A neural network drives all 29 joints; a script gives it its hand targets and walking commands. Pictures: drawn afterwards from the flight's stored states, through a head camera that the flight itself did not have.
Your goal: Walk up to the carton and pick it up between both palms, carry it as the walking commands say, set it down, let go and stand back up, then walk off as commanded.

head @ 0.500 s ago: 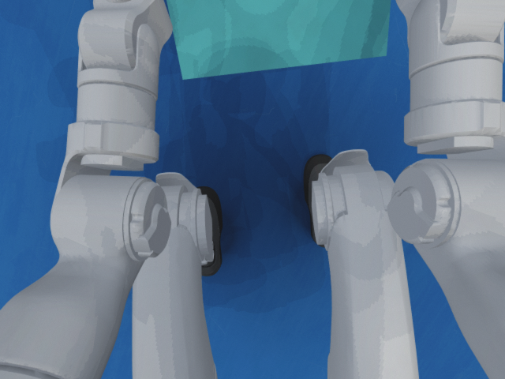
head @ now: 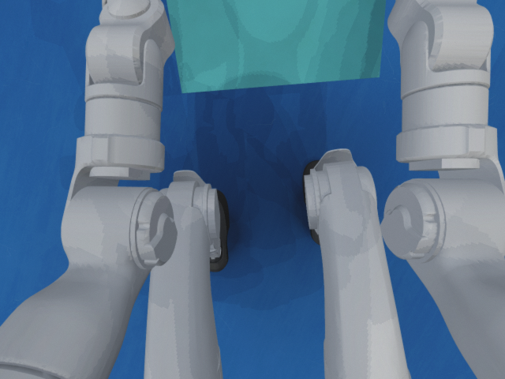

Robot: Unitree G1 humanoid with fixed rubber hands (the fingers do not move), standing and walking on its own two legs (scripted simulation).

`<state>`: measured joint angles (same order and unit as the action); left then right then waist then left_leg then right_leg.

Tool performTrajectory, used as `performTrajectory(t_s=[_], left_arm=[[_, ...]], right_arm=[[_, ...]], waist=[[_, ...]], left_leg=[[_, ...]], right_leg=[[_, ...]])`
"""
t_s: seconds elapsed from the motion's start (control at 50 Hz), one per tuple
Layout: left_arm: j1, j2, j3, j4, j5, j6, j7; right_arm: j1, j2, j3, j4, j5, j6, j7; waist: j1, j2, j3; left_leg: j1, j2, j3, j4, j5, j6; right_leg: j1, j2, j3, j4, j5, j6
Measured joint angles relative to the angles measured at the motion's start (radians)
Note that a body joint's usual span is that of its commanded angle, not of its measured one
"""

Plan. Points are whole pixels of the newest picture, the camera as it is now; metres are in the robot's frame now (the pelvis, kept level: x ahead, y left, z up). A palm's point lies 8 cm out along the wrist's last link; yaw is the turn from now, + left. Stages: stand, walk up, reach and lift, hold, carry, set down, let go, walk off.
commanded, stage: reach and lift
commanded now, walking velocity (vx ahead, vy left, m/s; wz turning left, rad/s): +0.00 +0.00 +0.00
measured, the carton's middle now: out of the picture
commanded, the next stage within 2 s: none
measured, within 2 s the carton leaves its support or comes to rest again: neither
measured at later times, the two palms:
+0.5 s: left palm out of the picture +0.55 +0.10 +0.00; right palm out of the picture +0.53 -0.19 +0.01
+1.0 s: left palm out of the picture +0.52 +0.10 +0.06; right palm out of the picture +0.50 -0.19 +0.07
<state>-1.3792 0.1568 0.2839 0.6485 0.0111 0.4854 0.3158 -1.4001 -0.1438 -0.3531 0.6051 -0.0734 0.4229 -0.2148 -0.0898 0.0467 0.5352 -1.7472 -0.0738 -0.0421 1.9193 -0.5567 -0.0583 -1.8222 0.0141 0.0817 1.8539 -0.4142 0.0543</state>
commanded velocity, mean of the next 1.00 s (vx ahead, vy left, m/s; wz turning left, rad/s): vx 0.00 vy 0.00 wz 0.00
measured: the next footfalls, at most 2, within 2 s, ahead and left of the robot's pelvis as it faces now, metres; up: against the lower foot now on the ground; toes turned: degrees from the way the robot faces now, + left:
none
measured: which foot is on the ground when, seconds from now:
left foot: down 0.00-1.00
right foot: down 0.00-1.00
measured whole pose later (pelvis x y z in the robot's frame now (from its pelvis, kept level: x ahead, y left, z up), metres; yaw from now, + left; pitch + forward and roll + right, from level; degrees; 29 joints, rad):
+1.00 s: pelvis +0.00 +0.00 +0.10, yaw -1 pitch +13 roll +1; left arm -1.18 0.10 0.28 0.64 0.04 0.50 0.29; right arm -1.18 -0.06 -0.35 0.56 -0.10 0.46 -0.23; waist -0.07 0.05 0.46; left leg -1.32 -0.07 -0.04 1.60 -0.52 -0.04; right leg -1.39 0.02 0.09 1.54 -0.39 0.06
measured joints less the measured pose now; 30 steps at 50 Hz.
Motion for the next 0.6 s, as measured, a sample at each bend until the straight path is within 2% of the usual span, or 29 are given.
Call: performTrajectory(t_s=[0.02, 0.06, 0.1, 0.16, 0.26, 0.32, 0.4, 0.46, 0.5, 0.56, 0.6], left_arm=[[0.016, -0.007, -0.002, -0.018, -0.016, 0.002, 0.01], [0.02, -0.017, 0.024, 0.006, -0.005, -0.004, 0.001], [0.025, -0.009, 0.013, 0.009, -0.001, 0.009, -0.002], [0.052, 0.009, -0.031, -0.036, -0.019, 0.031, -0.001], [0.041, 0.021, -0.034, -0.043, -0.035, 0.06, 0.009], [0.006, 0.008, 0.004, 0.02, 0.013, 0.047, -0.018], [0.011, -0.006, 0.053, 0.151, 0.09, 0.026, -0.063], [0.04, 0.005, 0.005, 0.067, 0.047, 0.044, -0.044], [0.046, -0.005, 0.022, 0.028, 0.03, 0.023, -0.034], [0.064, -0.041, 0.074, 0.042, 0.05, 0.004, -0.032], [0.08, -0.046, 0.048, 0.016, 0.048, 0.014, -0.02]], right_arm=[[0.016, 0.001, 0.004, -0.022, 0.013, 0.009, -0.003], [0.008, 0.01, -0.019, 0.012, 0.005, 0.006, 0.007], [0.008, 0.008, -0.008, 0.015, 0.018, 0.022, -0.01], [0.028, -0.001, 0.045, -0.039, 0.054, 0.057, -0.039], [0.013, 0.01, 0.019, -0.011, 0.044, 0.053, -0.03], [0.004, 0.015, -0.007, 0.027, 0.007, 0.041, -0.017], [0.017, 0.028, -0.028, 0.121, -0.063, 0.046, -0.003], [0.032, 0.029, 0.008, 0.054, -0.058, 0.06, -0.011], [0.033, 0.04, -0.012, 0.015, -0.052, 0.043, -0.008], [0.049, 0.064, -0.074, 0.046, -0.072, 0.014, 0.014], [0.067, 0.057, -0.062, 0.022, -0.062, 0.023, 0.019]], waist=[[0.001, -0.004, -0.004], [-0.003, -0.01, -0.011], [-0.005, -0.018, -0.011], [-0.004, -0.027, -0.009], [-0.004, -0.033, -0.01], [0.005, -0.022, -0.021], [0.021, 0.009, -0.161], [0.015, 0.008, -0.089], [0.009, -0.001, -0.026], [0.005, -0.014, -0.047], [0.006, -0.017, -0.024]], left_leg=[[0.001, 0.001, 0.001, -0.005, 0.003, -0.001], [0.0, 0.001, -0.001, -0.011, 0.007, -0.003], [0.003, 0.004, 0.0, -0.021, 0.014, -0.004], [0.021, 0.008, 0.005, -0.043, 0.023, -0.004], [0.087, 0.004, 0.015, -0.072, 0.027, -0.001], [0.126, 0.002, 0.013, -0.084, 0.022, 0.005], [0.074, -0.004, 0.004, -0.103, 0.025, 0.011], [0.158, -0.006, 0.0, -0.135, 0.025, 0.009], [0.219, -0.007, -0.002, -0.159, 0.026, 0.013], [0.217, -0.008, -0.006, -0.18, 0.031, 0.016], [0.236, -0.007, -0.014, -0.19, 0.031, 0.015]], right_leg=[[-0.001, 0.001, 0.001, -0.003, 0.003, -0.001], [-0.001, 0.002, 0.0, -0.01, 0.008, -0.002], [0.001, 0.006, 0.0, -0.021, 0.016, -0.002], [0.015, 0.01, 0.006, -0.04, 0.027, -0.002], [0.078, 0.009, 0.017, -0.061, 0.027, -0.001], [0.12, 0.009, 0.016, -0.075, 0.021, 0.001], [0.075, 0.014, 0.012, -0.106, 0.027, 0.007], [0.164, 0.009, 0.008, -0.138, 0.022, 0.008], [0.226, 0.005, 0.006, -0.161, 0.02, 0.008], [0.228, 0.005, 0.004, -0.185, 0.022, 0.009], [0.251, 0.005, -0.004, -0.201, 0.024, 0.008]])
